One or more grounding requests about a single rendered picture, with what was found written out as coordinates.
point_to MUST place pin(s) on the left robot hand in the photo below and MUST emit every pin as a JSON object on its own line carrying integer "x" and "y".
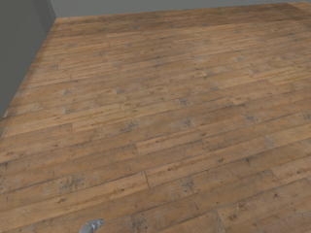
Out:
{"x": 92, "y": 225}

